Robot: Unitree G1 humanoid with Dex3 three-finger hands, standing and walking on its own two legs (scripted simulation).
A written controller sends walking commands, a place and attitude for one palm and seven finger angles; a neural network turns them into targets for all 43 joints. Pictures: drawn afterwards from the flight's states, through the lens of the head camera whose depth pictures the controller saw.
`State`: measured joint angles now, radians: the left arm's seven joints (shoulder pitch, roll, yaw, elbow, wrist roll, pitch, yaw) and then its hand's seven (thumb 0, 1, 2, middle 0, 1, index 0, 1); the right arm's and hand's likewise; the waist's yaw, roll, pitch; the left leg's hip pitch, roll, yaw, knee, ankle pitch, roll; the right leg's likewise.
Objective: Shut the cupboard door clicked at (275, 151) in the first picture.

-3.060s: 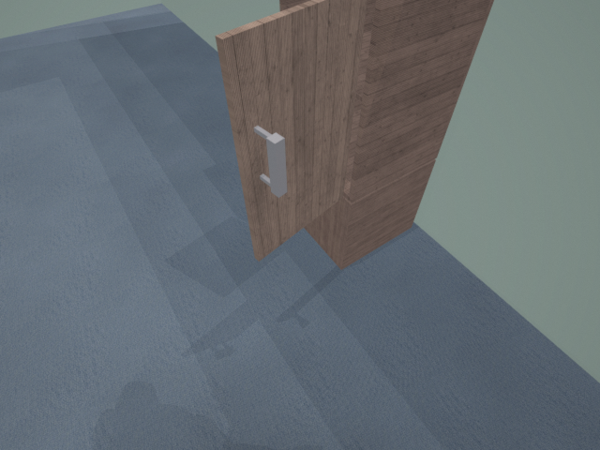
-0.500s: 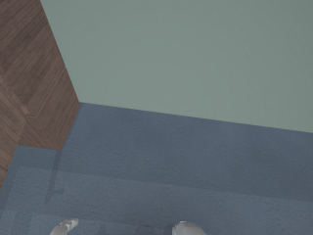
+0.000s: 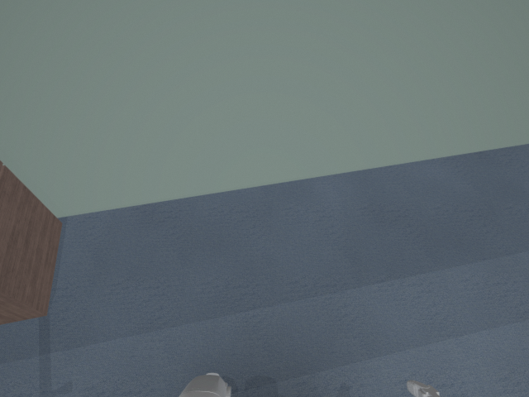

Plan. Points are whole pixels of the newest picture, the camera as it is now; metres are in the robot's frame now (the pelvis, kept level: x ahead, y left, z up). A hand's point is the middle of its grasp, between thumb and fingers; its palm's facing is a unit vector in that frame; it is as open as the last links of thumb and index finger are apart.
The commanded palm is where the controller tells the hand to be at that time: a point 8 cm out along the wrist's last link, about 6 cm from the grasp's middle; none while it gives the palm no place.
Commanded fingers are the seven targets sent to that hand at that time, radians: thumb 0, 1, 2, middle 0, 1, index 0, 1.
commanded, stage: walk around to get in front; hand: left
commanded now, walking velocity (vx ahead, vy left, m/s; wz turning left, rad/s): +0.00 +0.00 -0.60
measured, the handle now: out of the picture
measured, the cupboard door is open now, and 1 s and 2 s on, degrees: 100 100 100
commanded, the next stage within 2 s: none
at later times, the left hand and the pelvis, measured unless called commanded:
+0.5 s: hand (183, 352) +0.20 +0.16 -0.16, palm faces -0.30 -0.92 -0.27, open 7.4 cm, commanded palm none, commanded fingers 0.00 0.90 0.90 -0.20 -0.30 -0.20 -0.30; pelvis +0.02 -0.01 -0.01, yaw -17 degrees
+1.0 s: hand (217, 326) +0.25 +0.11 -0.16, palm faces -0.53 -0.83 -0.19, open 7.4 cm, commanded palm none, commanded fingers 0.00 0.90 0.90 -0.20 -0.30 -0.20 -0.30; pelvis +0.05 -0.01 +0.01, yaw -35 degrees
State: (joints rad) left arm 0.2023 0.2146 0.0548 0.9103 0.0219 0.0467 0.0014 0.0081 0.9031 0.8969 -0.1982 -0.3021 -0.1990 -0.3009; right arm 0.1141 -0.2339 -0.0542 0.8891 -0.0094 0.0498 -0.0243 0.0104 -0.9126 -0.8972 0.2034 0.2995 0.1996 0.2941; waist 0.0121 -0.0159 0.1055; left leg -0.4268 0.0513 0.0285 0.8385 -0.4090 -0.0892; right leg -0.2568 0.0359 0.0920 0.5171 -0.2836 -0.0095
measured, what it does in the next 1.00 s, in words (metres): steps on the spot, turning right: left foot, then right foot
